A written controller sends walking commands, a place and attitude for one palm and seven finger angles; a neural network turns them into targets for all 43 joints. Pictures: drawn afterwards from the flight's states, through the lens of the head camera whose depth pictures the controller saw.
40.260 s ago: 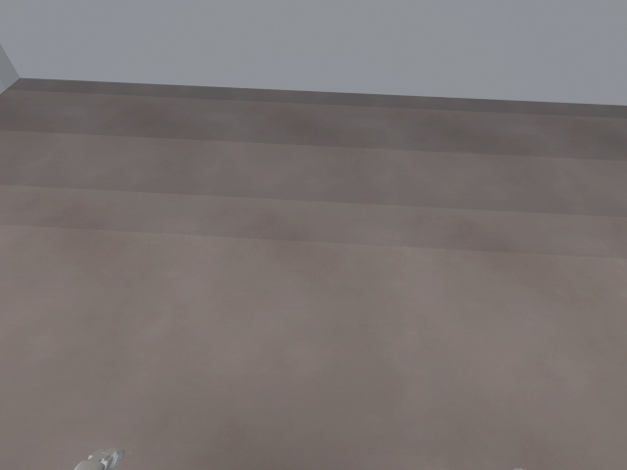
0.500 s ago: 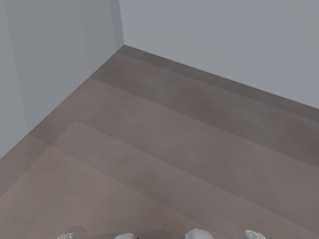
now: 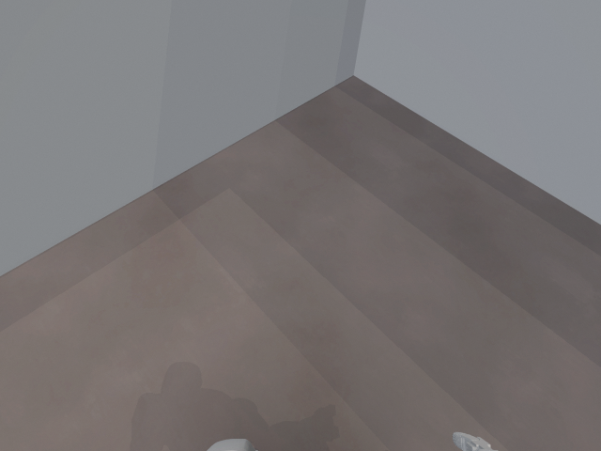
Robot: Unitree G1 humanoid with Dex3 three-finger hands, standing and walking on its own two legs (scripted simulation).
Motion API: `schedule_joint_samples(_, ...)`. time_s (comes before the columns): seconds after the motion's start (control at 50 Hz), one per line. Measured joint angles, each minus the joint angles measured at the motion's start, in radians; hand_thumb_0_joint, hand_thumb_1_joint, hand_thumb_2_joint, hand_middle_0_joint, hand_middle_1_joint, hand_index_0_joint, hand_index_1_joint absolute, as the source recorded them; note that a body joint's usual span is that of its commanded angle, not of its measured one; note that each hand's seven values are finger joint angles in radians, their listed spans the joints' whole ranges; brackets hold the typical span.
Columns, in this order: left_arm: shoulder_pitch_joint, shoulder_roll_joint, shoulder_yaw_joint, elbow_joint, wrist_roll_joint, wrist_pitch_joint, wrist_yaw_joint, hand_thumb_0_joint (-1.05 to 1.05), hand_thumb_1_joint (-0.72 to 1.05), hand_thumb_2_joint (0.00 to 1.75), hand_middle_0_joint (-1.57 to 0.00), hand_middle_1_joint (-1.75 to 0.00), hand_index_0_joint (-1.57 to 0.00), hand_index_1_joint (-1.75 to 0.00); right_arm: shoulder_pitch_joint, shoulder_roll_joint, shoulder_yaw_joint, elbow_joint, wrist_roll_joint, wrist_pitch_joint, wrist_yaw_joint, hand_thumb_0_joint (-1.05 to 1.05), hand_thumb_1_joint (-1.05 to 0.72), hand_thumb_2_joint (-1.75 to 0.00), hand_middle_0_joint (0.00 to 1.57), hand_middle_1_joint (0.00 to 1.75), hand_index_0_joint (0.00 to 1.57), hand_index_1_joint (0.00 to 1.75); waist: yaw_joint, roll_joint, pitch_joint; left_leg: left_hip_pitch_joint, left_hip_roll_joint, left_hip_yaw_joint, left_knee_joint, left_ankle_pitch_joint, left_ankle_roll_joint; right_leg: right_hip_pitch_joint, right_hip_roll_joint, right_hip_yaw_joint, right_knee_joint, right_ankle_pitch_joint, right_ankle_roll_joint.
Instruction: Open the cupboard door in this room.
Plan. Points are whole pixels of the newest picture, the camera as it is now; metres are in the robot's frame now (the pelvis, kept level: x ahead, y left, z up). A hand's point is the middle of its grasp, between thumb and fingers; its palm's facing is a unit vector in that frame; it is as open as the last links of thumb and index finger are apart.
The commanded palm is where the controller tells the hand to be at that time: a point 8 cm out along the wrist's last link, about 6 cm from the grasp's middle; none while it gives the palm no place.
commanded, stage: turn to face it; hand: left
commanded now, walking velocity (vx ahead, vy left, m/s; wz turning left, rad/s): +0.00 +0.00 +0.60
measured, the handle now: out of the picture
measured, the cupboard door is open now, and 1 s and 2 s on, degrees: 44 44 44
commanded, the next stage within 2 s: none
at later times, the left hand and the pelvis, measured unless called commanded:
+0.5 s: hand out of the picture +0.06 +0.17 -0.14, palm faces +0.25 -0.92 -0.31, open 7.3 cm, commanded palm none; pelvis +0.01 -0.05 +0.01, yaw +17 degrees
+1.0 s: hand out of the picture -0.06 +0.19 -0.16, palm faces +0.58 -0.76 -0.27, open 7.4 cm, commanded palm none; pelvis +0.01 -0.04 +0.01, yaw +35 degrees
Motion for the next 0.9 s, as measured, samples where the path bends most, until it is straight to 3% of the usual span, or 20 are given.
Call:
schedule_joint_samples(0.02, 0.003, 0.008, 0.005, 0.003, -0.004, 0.007, -0.003, 0.0, 0.91, 0.9, -0.21, -0.3, -0.2, -0.3, -0.001, -0.002, -0.001, -0.009, -0.003, -0.011, 0.0, 0.01, -0.9, -0.9, 0.2, 0.3, 0.2, 0.3, -0.002, -0.002, -0.006, 0.003, -0.003, -0.008, -0.025, 0.067, 0.031, -0.03, -0.009, 0.005, 0.066, -0.024, 0.014)
schedule_joint_samples(0.06, -0.013, 0.031, 0.013, 0.015, -0.005, 0.037, 0.001, 0.0, 0.91, 0.9, -0.21, -0.3, -0.2, -0.3, -0.007, 0.005, 0.001, -0.018, -0.006, -0.025, -0.005, 0.01, -0.9, -0.9, 0.2, 0.3, 0.2, 0.3, 0.004, -0.016, 0.001, -0.021, -0.015, -0.02, 0.025, 0.04, 0.072, -0.113, 0.002, 0.095, 0.254, -0.142, 0.038)
schedule_joint_samples(0.1, -0.035, 0.045, 0.02, 0.028, -0.004, 0.056, 0.005, 0.01, 0.91, 0.9, -0.21, -0.3, -0.2, -0.3, 0.003, 0.01, 0.004, -0.024, -0.009, -0.033, -0.017, 0.01, -0.9, -0.9, 0.2, 0.3, 0.2, 0.3, 0.003, -0.01, -0.002, -0.023, -0.016, -0.044, 0.019, 0.021, 0.081, -0.187, 0.034, 0.164, 0.404, -0.156, 0.051)
schedule_joint_samples(0.16, -0.063, 0.061, 0.03, 0.025, -0.004, 0.058, -0.002, 0.01, 0.91, 0.9, -0.21, -0.3, -0.2, -0.3, 0.023, 0.014, 0.01, -0.019, -0.01, -0.034, -0.028, 0.01, -0.9, -0.9, 0.2, 0.3, 0.2, 0.3, 0.003, 0.0, -0.009, -0.002, -0.019, -0.077, -0.047, 0.06, 0.068, -0.254, 0.057, 0.222, 0.492, -0.071, 0.062)
schedule_joint_samples(0.28, -0.096, 0.064, 0.03, -0.009, -0.005, 0.047, -0.007, 0.01, 0.91, 0.9, -0.2, -0.3, -0.2, -0.3, 0.067, 0.01, 0.007, -0.001, -0.013, -0.028, -0.027, 0.01, -0.9, -0.9, 0.2, 0.3, 0.21, 0.3, -0.008, 0.033, -0.029, 0.012, -0.025, -0.14, -0.123, 0.112, 0.056, -0.238, 0.087, 0.259, 0.348, -0.027, 0.065)
schedule_joint_samples(0.38, -0.114, 0.049, 0.018, -0.036, -0.012, 0.029, -0.005, 0.01, 0.91, 0.9, -0.2, -0.3, -0.2, -0.3, 0.094, -0.001, -0.007, 0.007, -0.013, -0.012, -0.025, 0.01, -0.9, -0.9, 0.2, 0.3, 0.21, 0.3, -0.031, 0.068, -0.037, -0.027, -0.035, -0.205, -0.078, 0.1, 0.023, -0.104, 0.135, 0.244, 0.044, 0.022, 0.051)
schedule_joint_samples(0.4, -0.108, 0.049, 0.014, -0.046, -0.01, 0.019, -0.004, 0.01, 0.91, 0.9, -0.2, -0.3, -0.2, -0.3, 0.104, -0.003, -0.011, 0.005, -0.009, -0.007, -0.024, 0.01, -0.9, -0.9, 0.2, 0.3, 0.21, 0.3, -0.03, 0.064, -0.046, -0.047, -0.047, -0.213, -0.046, 0.086, 0.017, -0.064, 0.131, 0.242, -0.049, 0.048, 0.037)
schedule_joint_samples(0.46, -0.108, 0.015, -0.001, -0.047, -0.003, 0.004, 0.006, 0.0, 0.91, 0.9, -0.2, -0.3, -0.2, -0.3, 0.089, -0.026, -0.028, 0.019, -0.007, 0.01, -0.023, 0.01, -0.9, -0.9, 0.2, 0.3, 0.2, 0.3, -0.036, 0.091, -0.021, -0.148, -0.06, -0.197, 0.25, -0.124, 0.01, -0.054, 0.124, 0.202, -0.029, 0.045, -0.023)
schedule_joint_samples(0.52, -0.087, -0.012, -0.012, -0.042, -0.005, 0.006, 0.011, 0.0, 0.91, 0.9, -0.2, -0.3, -0.2, -0.3, 0.076, -0.036, -0.034, 0.028, -0.008, 0.021, -0.016, 0.01, -0.9, -0.9, 0.2, 0.3, 0.2, 0.3, -0.046, 0.087, -0.01, -0.218, -0.042, -0.138, 0.501, -0.104, -0.009, -0.013, 0.102, 0.164, -0.068, 0.056, -0.037)
schedule_joint_samples(0.56, -0.073, -0.023, -0.017, -0.035, -0.005, 0.006, 0.012, 0.0, 0.91, 0.9, -0.21, -0.3, -0.2, -0.3, 0.07, -0.033, -0.031, 0.029, -0.007, 0.023, -0.011, 0.01, -0.9, -0.9, 0.2, 0.3, 0.2, 0.3, -0.05, 0.073, -0.007, -0.223, -0.022, -0.109, 0.532, -0.082, -0.023, 0.011, 0.087, 0.138, -0.097, 0.066, -0.037)
schedule_joint_samples(0.62, -0.057, -0.033, -0.02, -0.025, -0.003, 0.003, 0.01, 0.0, 0.91, 0.9, -0.21, -0.3, -0.2, -0.3, 0.061, -0.025, -0.025, 0.03, -0.004, 0.024, -0.007, 0.01, -0.91, -0.9, 0.2, 0.3, 0.2, 0.3, -0.047, 0.048, -0.003, -0.184, 0.002, -0.076, 0.431, -0.084, -0.034, 0.036, 0.064, 0.096, -0.12, 0.068, -0.035)
schedule_joint_samples(0.72, -0.038, -0.012, -0.006, -0.017, 0.002, -0.002, 0.006, 0.0, 0.92, 0.9, -0.21, -0.3, -0.2, -0.3, 0.025, -0.011, -0.012, 0.026, -0.001, 0.017, -0.004, 0.01, -0.91, -0.9, 0.2, 0.3, 0.2, 0.3, -0.016, 0.016, 0.008, -0.079, 0.01, -0.033, 0.18, -0.103, -0.02, 0.039, 0.03, 0.028, -0.078, 0.034, -0.023)
schedule_joint_samples(0.78, -0.015, 0.015, 0.007, -0.007, -0.002, 0.004, 0.001, 0.0, 0.92, 0.9, -0.21, -0.3, -0.2, -0.3, 0.007, -0.008, -0.005, 0.004, -0.001, 0.001, -0.001, 0.01, -0.91, -0.9, 0.2, 0.3, 0.2, 0.3, -0.006, 0.001, 0.001, 0.006, 0.0, -0.008, -0.005, 0.008, 0.003, 0.012, 0.003, -0.007, 0.007, -0.016, -0.004)
schedule_joint_samples(0.8, -0.01, 0.026, 0.012, -0.003, -0.006, 0.011, -0.002, 0.0, 0.92, 0.9, -0.21, -0.3, -0.2, -0.3, 0.004, -0.009, -0.006, -0.006, -0.004, -0.01, -0.002, 0.01, -0.9, -0.9, 0.2, 0.3, 0.2, 0.3, -0.01, -0.002, -0.004, 0.002, -0.004, -0.01, -0.024, 0.087, 0.042, -0.018, -0.007, 0.001, 0.077, -0.039, 0.011)
schedule_joint_samples(0.82, -0.015, 0.039, 0.017, 0.004, -0.007, 0.025, -0.002, 0.0, 0.91, 0.9, -0.21, -0.3, -0.2, -0.3, -0.002, -0.004, -0.006, -0.013, -0.006, -0.02, -0.004, 0.01, -0.9, -0.9, 0.2, 0.3, 0.2, 0.3, -0.006, -0.013, 0.0, -0.015, -0.013, -0.015, 0.009, 0.079, 0.066, -0.058, -0.006, 0.046, 0.17, -0.101, 0.025)
schedule_joint_samples(0.86, -0.029, 0.059, 0.024, 0.019, -0.005, 0.052, 0.006, 0.0, 0.91, 0.9, -0.21, -0.3, -0.2, -0.3, -0.002, 0.002, 0.0, -0.022, -0.008, -0.032, -0.012, 0.01, -0.9, -0.9, 0.2, 0.3, 0.2, 0.3, 0.0, -0.017, -0.001, -0.025, -0.02, -0.032, 0.033, 0.029, 0.082, -0.14, 0.023, 0.135, 0.347, -0.166, 0.04)
schedule_joint_samples(0.9, -0.045, 0.07, 0.03, 0.028, -0.005, 0.062, 0.005, 0.01, 0.91, 0.9, -0.21, -0.3, -0.2, -0.3, 0.008, 0.007, 0.004, -0.025, -0.01, -0.034, -0.023, 0.01, -0.9, -0.9, 0.2, 0.3, 0.2, 0.3, 0.002, -0.01, -0.008, -0.017, -0.023, -0.056, 0.002, 0.028, 0.08, -0.203, 0.047, 0.189, 0.453, -0.133, 0.051)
